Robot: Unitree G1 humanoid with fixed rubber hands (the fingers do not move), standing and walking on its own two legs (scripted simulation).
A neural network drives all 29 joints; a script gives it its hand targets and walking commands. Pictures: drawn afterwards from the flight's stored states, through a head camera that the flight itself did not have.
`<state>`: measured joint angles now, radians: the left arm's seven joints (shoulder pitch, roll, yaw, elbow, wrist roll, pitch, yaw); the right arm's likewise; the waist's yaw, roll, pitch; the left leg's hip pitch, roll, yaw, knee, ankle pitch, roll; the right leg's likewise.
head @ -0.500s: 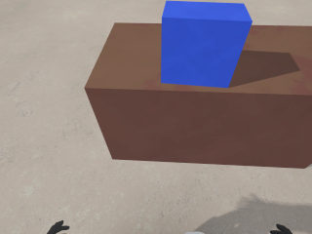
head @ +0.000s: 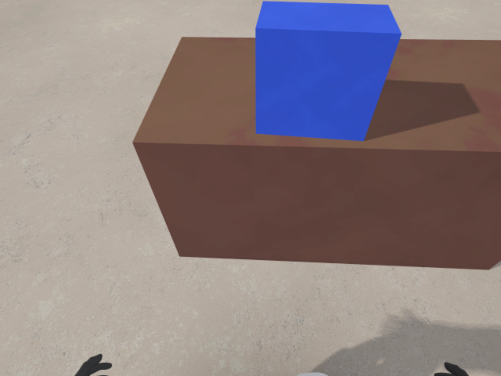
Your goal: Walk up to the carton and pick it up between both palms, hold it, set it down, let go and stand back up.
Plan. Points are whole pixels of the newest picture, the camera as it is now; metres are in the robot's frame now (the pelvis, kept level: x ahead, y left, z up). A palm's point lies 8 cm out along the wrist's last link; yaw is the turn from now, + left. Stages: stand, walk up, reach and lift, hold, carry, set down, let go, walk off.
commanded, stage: walk up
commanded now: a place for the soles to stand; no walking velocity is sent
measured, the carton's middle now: (316, 74) +0.79 -0.13 +0.07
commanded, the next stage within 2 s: none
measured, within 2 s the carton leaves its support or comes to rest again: neither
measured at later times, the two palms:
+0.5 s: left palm out of the picture +0.10 +0.31 -0.10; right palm out of the picture +0.09 -0.31 -0.09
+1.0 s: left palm out of the picture +0.13 +0.28 -0.09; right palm out of the picture +0.04 -0.35 -0.09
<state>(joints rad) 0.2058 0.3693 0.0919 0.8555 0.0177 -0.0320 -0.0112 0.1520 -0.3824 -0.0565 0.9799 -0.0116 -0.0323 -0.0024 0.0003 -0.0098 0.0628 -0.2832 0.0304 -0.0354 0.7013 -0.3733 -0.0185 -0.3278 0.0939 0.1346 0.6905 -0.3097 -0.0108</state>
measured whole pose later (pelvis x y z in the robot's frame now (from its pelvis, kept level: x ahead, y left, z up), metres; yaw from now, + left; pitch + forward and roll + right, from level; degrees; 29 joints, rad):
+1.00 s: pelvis +0.03 -0.03 +0.00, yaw -1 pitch -3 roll +1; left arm 0.21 0.42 0.09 0.86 0.03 -0.02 -0.07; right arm 0.32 -0.38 -0.06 0.98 -0.01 -0.07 0.00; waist -0.01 -0.05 0.04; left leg -0.21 0.06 -0.04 0.64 -0.39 -0.03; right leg -0.49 0.05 0.13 0.82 -0.41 -0.02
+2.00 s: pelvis +0.21 +0.00 +0.02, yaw -1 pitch -4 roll -4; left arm 0.25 0.41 0.09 0.86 0.01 0.02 -0.05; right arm 0.35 -0.38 -0.06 0.95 -0.01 -0.10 0.00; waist 0.00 -0.10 0.08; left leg -0.20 0.01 -0.02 0.58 -0.32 0.04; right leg -0.53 0.07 0.11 0.91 -0.19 -0.02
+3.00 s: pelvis +0.32 -0.26 +0.00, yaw -7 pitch -7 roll +4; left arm 0.24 0.32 0.09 0.88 0.01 -0.02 0.05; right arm 0.21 -0.39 -0.07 0.94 -0.01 0.08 -0.03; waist -0.03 0.06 0.21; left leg -0.36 -0.01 -0.04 0.99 -0.37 0.01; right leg -0.23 0.12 0.12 0.77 -0.40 -0.02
